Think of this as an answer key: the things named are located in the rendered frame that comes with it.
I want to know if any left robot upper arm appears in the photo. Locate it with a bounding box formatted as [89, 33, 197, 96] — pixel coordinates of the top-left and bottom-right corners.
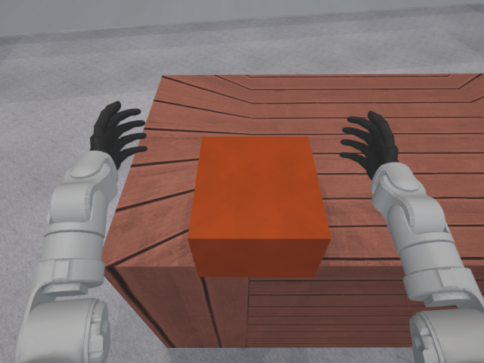
[19, 298, 110, 363]

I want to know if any right robot forearm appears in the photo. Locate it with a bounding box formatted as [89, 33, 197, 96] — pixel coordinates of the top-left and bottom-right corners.
[371, 162, 484, 312]

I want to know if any carton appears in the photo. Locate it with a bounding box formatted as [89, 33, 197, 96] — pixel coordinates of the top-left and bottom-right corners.
[188, 137, 331, 278]

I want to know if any pedestal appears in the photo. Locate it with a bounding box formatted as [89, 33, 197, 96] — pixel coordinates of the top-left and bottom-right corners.
[101, 73, 484, 348]

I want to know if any right robot upper arm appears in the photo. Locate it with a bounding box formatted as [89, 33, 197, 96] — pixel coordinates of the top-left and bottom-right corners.
[409, 308, 484, 363]

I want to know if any left robot hand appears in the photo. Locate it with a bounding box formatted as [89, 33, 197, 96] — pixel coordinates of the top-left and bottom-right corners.
[90, 101, 147, 170]

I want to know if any left robot forearm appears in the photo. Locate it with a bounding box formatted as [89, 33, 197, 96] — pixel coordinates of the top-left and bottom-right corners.
[14, 150, 119, 363]

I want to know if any right robot hand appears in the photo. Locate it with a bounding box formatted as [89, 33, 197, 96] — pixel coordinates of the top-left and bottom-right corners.
[340, 111, 399, 180]

